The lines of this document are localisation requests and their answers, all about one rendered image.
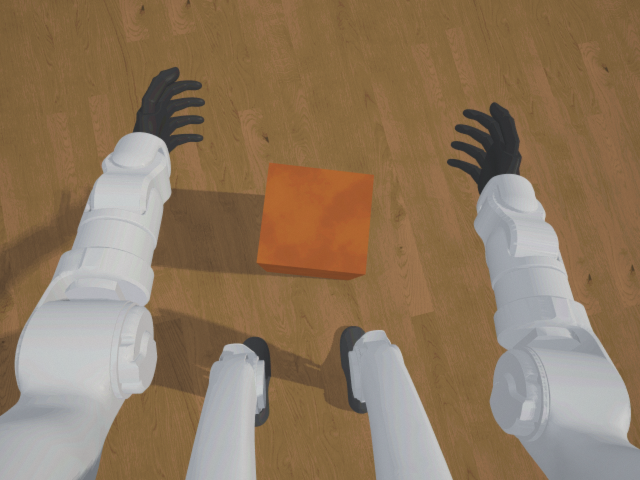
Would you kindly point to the left robot upper arm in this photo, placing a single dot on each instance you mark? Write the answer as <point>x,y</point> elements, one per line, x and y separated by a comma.
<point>78,362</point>

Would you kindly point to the robot right forearm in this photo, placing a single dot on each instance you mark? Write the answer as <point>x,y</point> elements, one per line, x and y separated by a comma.
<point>535,305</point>

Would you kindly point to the carton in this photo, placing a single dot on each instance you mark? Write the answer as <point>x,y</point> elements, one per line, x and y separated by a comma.
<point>315,222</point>

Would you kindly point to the right robot upper arm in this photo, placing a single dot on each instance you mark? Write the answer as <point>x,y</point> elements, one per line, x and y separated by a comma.
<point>569,410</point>

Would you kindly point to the left robot hand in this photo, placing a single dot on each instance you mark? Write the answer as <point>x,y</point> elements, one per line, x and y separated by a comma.
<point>157,107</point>

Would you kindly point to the robot left forearm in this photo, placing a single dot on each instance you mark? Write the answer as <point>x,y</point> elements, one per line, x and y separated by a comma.
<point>112,253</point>

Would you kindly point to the right robot hand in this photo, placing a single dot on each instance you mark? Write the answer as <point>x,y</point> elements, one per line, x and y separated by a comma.
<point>501,145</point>

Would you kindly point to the left robot shin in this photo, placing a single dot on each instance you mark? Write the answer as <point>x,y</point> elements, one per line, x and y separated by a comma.
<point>232,349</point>

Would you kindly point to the left robot thigh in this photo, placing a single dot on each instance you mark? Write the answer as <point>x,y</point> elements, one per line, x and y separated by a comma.
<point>224,445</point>

